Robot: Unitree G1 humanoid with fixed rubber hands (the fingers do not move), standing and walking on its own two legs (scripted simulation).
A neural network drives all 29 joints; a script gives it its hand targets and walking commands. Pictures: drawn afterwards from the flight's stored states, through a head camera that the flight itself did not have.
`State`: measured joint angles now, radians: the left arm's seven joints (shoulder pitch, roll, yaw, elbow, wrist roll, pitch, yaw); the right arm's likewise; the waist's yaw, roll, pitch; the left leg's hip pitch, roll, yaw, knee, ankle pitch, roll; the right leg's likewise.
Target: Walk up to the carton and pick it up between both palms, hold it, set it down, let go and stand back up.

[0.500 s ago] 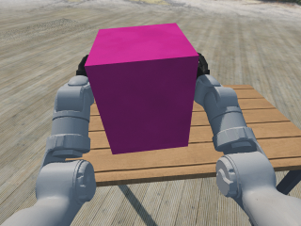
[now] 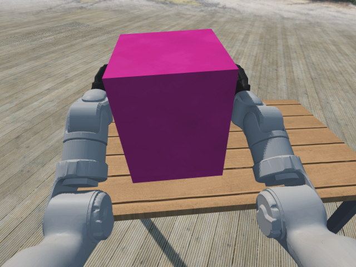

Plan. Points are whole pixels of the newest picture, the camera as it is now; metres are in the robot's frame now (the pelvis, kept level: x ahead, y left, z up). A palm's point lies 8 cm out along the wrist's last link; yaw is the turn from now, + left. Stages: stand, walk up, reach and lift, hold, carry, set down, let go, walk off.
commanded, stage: hold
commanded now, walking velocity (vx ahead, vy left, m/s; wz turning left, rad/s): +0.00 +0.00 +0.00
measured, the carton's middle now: (172, 105) +0.39 +0.02 +0.23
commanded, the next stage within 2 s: set down in 1.84 s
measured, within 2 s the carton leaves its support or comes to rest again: neither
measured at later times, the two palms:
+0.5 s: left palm (99, 99) +0.38 +0.17 +0.25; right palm (236, 96) +0.39 -0.12 +0.26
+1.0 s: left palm (100, 99) +0.38 +0.17 +0.26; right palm (239, 99) +0.38 -0.12 +0.26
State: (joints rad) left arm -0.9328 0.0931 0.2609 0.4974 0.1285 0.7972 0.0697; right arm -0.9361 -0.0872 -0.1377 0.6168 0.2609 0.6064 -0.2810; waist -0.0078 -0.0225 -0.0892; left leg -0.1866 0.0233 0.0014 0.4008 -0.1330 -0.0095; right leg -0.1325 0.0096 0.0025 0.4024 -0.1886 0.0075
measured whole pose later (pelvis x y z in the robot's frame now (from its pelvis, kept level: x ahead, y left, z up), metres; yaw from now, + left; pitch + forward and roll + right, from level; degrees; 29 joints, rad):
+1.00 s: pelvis +0.00 +0.00 +0.00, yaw +0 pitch -5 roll +0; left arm -0.92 0.09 0.26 0.47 0.13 0.81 0.07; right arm -0.92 -0.09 -0.13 0.59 0.26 0.63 -0.29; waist -0.01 -0.02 -0.09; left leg -0.19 0.02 0.00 0.40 -0.13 -0.01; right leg -0.13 0.01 0.00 0.40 -0.19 0.01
